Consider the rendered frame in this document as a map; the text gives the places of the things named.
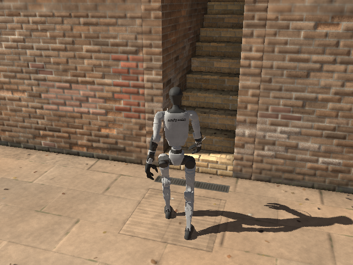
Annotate stairs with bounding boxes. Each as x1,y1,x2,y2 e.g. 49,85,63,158
165,0,245,177

